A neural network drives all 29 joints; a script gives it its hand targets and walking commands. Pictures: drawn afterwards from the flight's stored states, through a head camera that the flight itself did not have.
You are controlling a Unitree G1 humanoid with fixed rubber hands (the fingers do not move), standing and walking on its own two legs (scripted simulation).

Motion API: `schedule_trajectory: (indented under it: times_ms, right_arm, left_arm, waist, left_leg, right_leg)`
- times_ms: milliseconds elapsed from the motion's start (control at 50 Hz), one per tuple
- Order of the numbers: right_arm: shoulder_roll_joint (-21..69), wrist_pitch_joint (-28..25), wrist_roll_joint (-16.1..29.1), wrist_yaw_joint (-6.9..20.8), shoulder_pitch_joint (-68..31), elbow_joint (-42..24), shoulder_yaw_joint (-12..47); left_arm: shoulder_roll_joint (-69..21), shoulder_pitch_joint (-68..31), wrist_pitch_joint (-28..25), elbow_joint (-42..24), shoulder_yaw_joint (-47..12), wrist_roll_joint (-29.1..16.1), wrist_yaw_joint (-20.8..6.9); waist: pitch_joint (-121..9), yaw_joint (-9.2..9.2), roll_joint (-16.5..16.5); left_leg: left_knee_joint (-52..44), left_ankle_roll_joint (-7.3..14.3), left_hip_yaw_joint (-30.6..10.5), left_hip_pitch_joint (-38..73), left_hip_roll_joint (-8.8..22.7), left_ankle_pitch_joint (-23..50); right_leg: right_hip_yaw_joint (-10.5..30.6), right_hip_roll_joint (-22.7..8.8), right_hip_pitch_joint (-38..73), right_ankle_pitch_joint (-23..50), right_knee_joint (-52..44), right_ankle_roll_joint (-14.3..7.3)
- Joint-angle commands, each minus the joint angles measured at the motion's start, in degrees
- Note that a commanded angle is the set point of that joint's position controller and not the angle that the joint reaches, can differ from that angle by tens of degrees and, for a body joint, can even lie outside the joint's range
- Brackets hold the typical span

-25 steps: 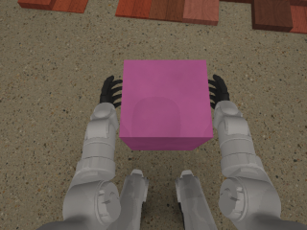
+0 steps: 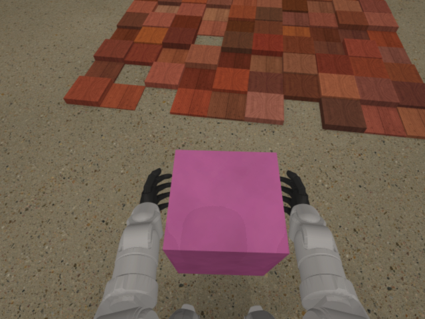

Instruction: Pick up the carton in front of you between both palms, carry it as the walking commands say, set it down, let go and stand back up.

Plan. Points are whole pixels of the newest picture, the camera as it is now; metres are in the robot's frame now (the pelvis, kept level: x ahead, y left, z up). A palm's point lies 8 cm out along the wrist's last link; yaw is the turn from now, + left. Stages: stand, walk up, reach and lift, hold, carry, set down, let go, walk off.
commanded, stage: reach and lift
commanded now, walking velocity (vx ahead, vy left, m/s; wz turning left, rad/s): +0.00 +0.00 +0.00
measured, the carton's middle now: (223, 218) +0.34 +0.00 -0.09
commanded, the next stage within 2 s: hold in 1.30 s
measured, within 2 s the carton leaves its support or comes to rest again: neither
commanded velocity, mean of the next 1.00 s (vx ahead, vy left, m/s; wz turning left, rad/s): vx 0.00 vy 0.00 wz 0.00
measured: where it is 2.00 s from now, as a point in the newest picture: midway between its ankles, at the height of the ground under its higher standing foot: outside the picture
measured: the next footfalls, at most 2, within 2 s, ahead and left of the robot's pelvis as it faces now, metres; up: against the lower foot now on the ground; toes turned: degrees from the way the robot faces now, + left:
none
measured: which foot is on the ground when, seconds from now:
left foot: down 0.00-1.00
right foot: down 0.00-1.00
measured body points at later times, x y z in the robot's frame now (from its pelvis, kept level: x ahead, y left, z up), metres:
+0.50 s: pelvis +0.01 +0.00 +0.05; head -0.03 +0.00 +0.50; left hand +0.31 +0.16 +0.07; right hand +0.31 -0.15 +0.06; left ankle +0.03 +0.14 -0.69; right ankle +0.03 -0.13 -0.69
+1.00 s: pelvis +0.02 +0.00 +0.06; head -0.01 +0.00 +0.51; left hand +0.32 +0.15 +0.08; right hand +0.32 -0.15 +0.08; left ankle +0.03 +0.13 -0.69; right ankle +0.03 -0.13 -0.69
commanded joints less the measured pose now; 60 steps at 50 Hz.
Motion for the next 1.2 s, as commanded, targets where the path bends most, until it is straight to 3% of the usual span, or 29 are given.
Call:
schedule_trajectory:
  times_ms: [0,200,340,420,520,700,900,1180]
  right_arm:
    - [60.9,1.57,9.43,14.49,-24.82,-2.67,35.35]
    - [58.41,8.85,11.26,15.9,-16.79,-10.72,38.56]
    - [55.49,12.72,8.71,16.96,-19.77,-9.7,33.01]
    - [57.38,12.26,8.97,17.96,-25.88,-9.56,32.26]
    - [59.19,12.06,9.82,18.17,-28.64,-10.99,34.31]
    - [58.05,13.6,8.38,17.34,-25.59,-10.26,33.04]
    - [57.6,15.0,10.12,16.11,-20.13,-16.72,36.1]
    - [55.64,16.89,10.91,16.46,-16.71,-20.28,36.98]
  left_arm:
    - [-59.03,-23.96,2.96,-0.06,-36.13,-9.04,-14.78]
    - [-58.12,-14.45,10.24,-7.04,-39.87,-9.67,-15.14]
    - [-56.22,-16.79,13.88,-5.39,-34.45,-8.03,-15.95]
    - [-58.17,-23.74,13.37,-5.52,-34.35,-8.79,-16.86]
    - [-59.56,-27.36,13.22,-6.66,-36.2,-9.82,-17.42]
    - [-55.88,-23.43,14.37,-5.48,-33.12,-7.45,-17.17]
    - [-54.54,-19.01,15.56,-12.25,-36.36,-9.02,-16.95]
    - [-54.22,-15.57,17.49,-16.52,-38.37,-10.37,-16.36]
  waist:
    - [-22.08,-0.34,-1.04]
    - [-10.48,-0.88,0.54]
    - [2.86,-0.5,0.66]
    - [0.45,-0.55,0.59]
    - [-6.29,-0.61,0.08]
    - [-2.78,0.15,-1.06]
    - [-5.04,-0.36,-0.4]
    - [-3.11,-0.56,0.14]
  left_leg:
    - [-14.51,1.05,3.7,24.96,-2.67,19.86]
    - [-25.88,0.72,2.77,38.15,-1.42,24.62]
    - [-30.0,1.01,3.29,37.24,-0.67,11.29]
    - [-29.55,1.26,3.99,37.78,-0.39,7.18]
    - [-28.52,1.23,4.2,40.25,-0.54,10.58]
    - [-30.33,1.51,4.75,40.34,-1.18,12.14]
    - [-30.9,1.03,4.36,44.47,-1.77,21.62]
    - [-32.28,0.6,3.65,45.99,-1.82,24.18]
  right_leg:
    - [-3.41,2.31,27.54,20.77,-14.92,-0.5]
    - [-3.37,1.35,39.08,24.24,-26.08,-0.51]
    - [-4.67,1.13,37.2,10.25,-29.81,-1.39]
    - [-5.05,1.07,37.15,6.83,-29.21,-1.6]
    - [-4.86,1.19,39.86,9.93,-28.71,-1.48]
    - [-4.65,1.07,42.08,12.2,-30.73,-0.56]
    - [-4.05,1.09,46.35,23.09,-31.78,0.01]
    - [-4.04,1.76,47.32,23.91,-32.66,-0.24]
